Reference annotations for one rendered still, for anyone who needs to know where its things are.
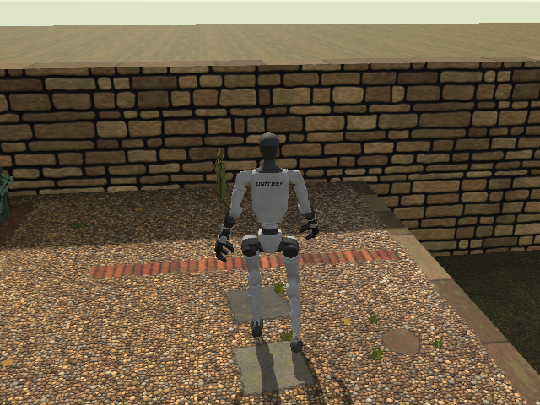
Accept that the right robot forearm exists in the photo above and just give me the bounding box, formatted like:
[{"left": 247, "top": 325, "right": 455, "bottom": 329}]
[{"left": 303, "top": 201, "right": 318, "bottom": 228}]

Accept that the right robot upper arm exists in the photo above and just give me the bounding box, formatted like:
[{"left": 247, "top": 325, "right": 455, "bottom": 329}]
[{"left": 287, "top": 169, "right": 312, "bottom": 214}]

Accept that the robot right foot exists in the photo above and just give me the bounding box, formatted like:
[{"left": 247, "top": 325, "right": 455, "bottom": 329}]
[{"left": 290, "top": 337, "right": 303, "bottom": 353}]

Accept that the robot right hand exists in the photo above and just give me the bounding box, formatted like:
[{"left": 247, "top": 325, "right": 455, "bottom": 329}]
[{"left": 300, "top": 224, "right": 319, "bottom": 240}]

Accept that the robot left hand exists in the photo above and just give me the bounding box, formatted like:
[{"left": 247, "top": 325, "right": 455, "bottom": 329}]
[{"left": 214, "top": 239, "right": 234, "bottom": 262}]

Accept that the robot left thigh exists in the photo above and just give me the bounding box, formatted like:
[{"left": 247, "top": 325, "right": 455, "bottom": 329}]
[{"left": 241, "top": 235, "right": 262, "bottom": 286}]

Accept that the left robot upper arm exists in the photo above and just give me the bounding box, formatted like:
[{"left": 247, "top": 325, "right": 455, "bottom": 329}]
[{"left": 229, "top": 170, "right": 252, "bottom": 218}]

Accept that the left robot forearm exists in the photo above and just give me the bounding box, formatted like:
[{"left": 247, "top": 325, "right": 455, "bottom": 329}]
[{"left": 218, "top": 204, "right": 236, "bottom": 243}]

